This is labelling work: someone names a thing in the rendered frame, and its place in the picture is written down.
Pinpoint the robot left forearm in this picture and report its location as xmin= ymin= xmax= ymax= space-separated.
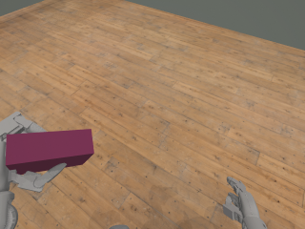
xmin=0 ymin=191 xmax=18 ymax=229

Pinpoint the sponge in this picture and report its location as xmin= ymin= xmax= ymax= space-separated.
xmin=6 ymin=129 xmax=94 ymax=175

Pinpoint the right robot hand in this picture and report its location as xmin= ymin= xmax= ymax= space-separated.
xmin=222 ymin=177 xmax=260 ymax=223

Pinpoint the left robot hand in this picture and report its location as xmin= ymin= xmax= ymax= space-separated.
xmin=0 ymin=112 xmax=67 ymax=193

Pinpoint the robot right forearm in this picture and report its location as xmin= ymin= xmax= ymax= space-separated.
xmin=241 ymin=216 xmax=268 ymax=229

